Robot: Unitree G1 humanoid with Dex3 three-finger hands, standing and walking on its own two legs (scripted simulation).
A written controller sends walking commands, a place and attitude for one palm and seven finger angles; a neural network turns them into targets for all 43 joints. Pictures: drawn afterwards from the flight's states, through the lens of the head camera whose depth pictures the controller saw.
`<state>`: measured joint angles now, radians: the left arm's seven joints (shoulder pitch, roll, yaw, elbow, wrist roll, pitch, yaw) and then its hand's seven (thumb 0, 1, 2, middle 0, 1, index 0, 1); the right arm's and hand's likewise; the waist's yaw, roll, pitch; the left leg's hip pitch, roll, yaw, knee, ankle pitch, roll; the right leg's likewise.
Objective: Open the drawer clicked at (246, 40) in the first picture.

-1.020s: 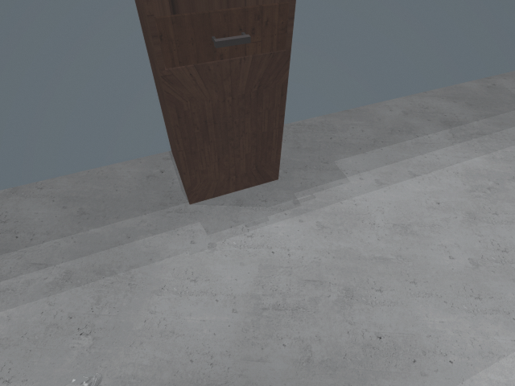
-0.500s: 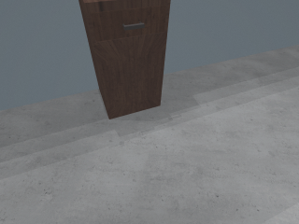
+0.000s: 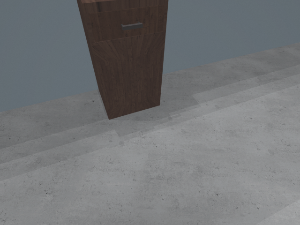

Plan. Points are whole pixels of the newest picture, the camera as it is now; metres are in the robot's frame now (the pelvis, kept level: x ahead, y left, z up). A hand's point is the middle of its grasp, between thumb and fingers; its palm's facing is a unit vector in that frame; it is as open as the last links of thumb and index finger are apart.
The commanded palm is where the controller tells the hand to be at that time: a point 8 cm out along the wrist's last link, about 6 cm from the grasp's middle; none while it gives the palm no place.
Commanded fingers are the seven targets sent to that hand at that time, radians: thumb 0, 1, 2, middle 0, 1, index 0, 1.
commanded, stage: look at it before walking up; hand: left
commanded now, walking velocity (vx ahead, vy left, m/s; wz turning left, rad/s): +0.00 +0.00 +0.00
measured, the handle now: (131, 25) +1.17 +0.18 +0.03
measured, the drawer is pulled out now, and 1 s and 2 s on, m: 0.00 0.00 0.00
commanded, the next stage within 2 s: walk to a spot facing it in 0.42 s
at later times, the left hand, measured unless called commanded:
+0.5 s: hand out of the picture +0.08 +0.25 -0.16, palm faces -0.03 -0.94 -0.33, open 7.4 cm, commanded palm none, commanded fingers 0.00 0.90 0.90 -0.20 -0.30 -0.20 -0.30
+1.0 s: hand out of the picture +0.06 +0.17 -0.18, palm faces -0.11 -0.97 -0.22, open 7.4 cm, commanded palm none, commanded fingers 0.00 0.90 0.90 -0.20 -0.30 -0.20 -0.30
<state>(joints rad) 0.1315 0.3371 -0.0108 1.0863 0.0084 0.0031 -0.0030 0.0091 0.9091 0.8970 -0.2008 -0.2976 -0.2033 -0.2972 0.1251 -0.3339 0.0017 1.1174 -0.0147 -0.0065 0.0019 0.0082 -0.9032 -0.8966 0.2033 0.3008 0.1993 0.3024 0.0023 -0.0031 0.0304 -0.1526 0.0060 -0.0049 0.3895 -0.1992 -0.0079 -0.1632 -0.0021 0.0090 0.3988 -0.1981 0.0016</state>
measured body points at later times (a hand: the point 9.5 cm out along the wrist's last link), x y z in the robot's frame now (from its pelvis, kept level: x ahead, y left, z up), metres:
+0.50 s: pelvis +0.01 +0.00 +0.00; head +0.02 +0.00 +0.45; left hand +0.08 +0.29 -0.13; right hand +0.09 -0.30 -0.13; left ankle +0.01 +0.13 -0.74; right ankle +0.01 -0.12 -0.74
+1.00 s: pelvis +0.03 -0.02 -0.02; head +0.04 -0.04 +0.43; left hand +0.06 +0.22 -0.16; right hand +0.05 -0.28 -0.17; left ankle +0.03 +0.11 -0.68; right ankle +0.00 -0.11 -0.74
